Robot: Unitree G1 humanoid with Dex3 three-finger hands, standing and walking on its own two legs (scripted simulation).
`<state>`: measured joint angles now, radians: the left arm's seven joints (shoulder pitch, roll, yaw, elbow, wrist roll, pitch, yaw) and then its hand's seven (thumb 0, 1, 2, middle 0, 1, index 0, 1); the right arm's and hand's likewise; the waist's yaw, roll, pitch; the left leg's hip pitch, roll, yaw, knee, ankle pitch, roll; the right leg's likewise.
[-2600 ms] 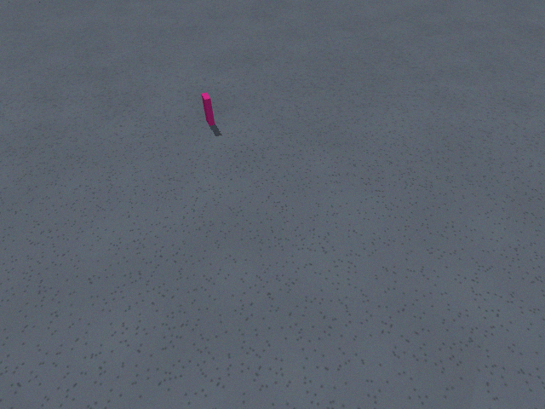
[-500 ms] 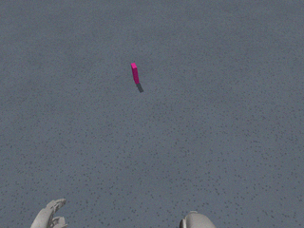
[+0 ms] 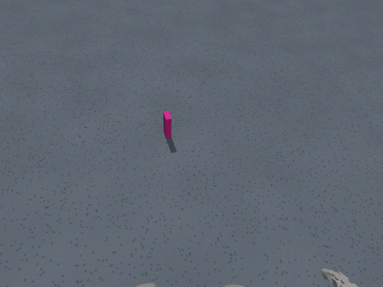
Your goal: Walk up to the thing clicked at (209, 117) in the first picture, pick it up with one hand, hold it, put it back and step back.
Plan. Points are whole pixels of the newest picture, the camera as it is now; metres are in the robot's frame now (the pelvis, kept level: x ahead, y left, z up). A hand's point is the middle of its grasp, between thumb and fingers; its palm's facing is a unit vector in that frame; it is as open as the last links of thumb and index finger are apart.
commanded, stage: walk up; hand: left
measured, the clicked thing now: (167, 125) +1.16 +0.13 -0.67
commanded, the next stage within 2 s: none
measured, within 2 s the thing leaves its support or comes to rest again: neither
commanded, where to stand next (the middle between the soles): +0.88 -0.08 m, yaw +1 degrees
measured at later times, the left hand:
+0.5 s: hand (124, 185) +0.38 +0.19 -0.11, palm faces -0.05 -0.93 -0.37, open 7.4 cm
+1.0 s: hand (117, 166) +0.47 +0.24 -0.15, palm faces -0.04 -0.94 -0.33, open 7.4 cm
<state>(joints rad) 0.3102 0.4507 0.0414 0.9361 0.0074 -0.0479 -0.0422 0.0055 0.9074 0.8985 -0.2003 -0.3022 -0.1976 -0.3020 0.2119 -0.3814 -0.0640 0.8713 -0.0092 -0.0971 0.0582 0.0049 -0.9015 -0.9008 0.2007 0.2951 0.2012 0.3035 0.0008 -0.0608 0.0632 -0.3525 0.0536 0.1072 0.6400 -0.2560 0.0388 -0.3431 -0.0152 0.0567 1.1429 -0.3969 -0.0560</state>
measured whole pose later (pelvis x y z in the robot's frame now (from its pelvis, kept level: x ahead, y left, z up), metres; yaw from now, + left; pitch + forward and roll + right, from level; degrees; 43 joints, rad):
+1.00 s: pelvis +0.45 -0.03 +0.00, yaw +0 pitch -3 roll -1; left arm 0.35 0.42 0.04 0.89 0.01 -0.03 -0.04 0.00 0.91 0.90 -0.20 -0.30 -0.20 -0.30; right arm 0.24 -0.37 -0.05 0.84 -0.01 -0.09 0.04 0.01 -0.90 -0.90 0.20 0.30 0.20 0.30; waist 0.00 -0.04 0.09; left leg -0.32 0.05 0.07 0.59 -0.21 0.03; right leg -0.33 0.01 0.01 1.11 -0.47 -0.05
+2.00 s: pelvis +0.75 -0.06 +0.01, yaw +1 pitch -4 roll -1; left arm 0.31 0.42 0.03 0.86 0.00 -0.03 -0.02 0.00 0.91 0.90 -0.20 -0.30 -0.20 -0.30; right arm 0.26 -0.38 -0.04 0.83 0.00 -0.07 0.03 0.01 -0.90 -0.90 0.20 0.30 0.20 0.30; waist -0.01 -0.05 0.11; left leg -0.28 0.02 0.06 0.56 -0.21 0.05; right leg -0.43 -0.03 0.02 1.07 -0.42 -0.04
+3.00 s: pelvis +0.78 -0.08 +0.02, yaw +0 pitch -3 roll +0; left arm 0.14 0.35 0.01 1.18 0.01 -0.01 -0.02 0.00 0.91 0.90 -0.20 -0.30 -0.20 -0.30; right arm 0.10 -0.36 0.00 1.15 -0.01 -0.01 0.02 0.01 -0.90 -0.90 0.20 0.30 0.20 0.30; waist 0.02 0.01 0.04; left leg -0.16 0.02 0.04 0.40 -0.20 0.00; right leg -0.20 -0.04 -0.02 0.37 -0.12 0.02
